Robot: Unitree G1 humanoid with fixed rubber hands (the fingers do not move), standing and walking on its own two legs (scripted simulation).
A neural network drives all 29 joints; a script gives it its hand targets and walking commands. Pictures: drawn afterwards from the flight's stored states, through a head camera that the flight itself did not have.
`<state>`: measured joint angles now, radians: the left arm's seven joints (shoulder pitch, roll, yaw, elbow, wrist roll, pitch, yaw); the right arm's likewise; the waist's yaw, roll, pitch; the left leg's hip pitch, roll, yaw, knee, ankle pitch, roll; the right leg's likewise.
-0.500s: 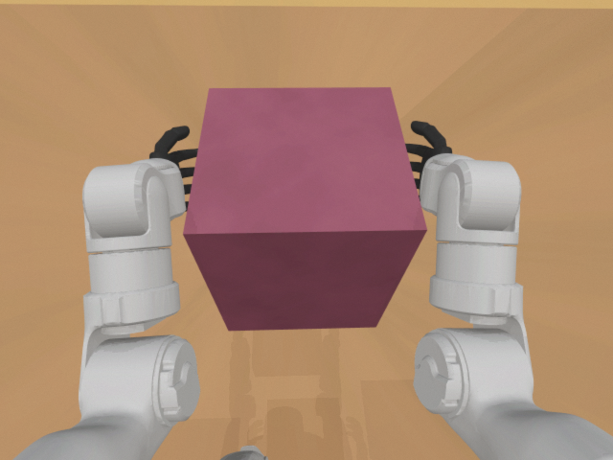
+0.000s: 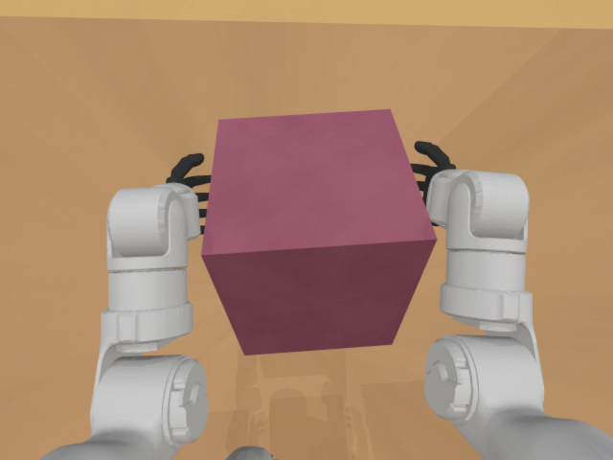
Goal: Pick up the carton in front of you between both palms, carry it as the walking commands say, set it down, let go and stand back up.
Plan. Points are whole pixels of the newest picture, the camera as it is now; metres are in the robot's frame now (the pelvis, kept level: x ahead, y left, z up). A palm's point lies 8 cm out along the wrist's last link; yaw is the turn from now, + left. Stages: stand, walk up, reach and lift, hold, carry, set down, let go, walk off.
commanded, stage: carry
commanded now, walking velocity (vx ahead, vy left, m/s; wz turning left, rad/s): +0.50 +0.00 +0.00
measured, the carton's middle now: (312, 241) +0.38 +0.03 +0.08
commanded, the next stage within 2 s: none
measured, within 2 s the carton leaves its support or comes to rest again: neither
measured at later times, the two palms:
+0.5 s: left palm (253, 14) +0.71 +0.14 +0.22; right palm (448, 37) +0.67 -0.16 +0.21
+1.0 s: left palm out of the picture +1.01 +0.19 +0.27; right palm out of the picture +1.03 -0.11 +0.28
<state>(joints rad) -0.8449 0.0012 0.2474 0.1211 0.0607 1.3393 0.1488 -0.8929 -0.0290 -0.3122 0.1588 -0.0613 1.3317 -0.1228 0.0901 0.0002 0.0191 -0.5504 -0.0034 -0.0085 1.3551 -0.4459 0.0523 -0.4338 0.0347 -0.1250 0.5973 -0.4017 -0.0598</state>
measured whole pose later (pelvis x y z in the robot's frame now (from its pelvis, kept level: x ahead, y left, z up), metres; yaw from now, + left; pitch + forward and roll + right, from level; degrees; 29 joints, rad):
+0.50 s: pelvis +0.31 +0.04 +0.05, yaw -1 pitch +5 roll -1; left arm -0.90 0.01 0.32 0.11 0.10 1.36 0.13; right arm -0.87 -0.03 -0.25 0.13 -0.01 1.31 -0.16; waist -0.13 0.02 0.00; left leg -0.27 -0.01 0.10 0.50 -0.47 0.06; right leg -0.75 -0.01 -0.04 1.10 -0.45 -0.04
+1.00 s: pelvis +0.63 +0.02 +0.08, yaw +0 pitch +4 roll +3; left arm -0.92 0.05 0.27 0.20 0.02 1.34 0.16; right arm -0.94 -0.01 -0.32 0.20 -0.12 1.33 -0.12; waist 0.07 -0.06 -0.05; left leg -0.61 -0.02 0.15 0.72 -0.35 0.08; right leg -0.17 -0.06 -0.09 0.60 -0.59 -0.01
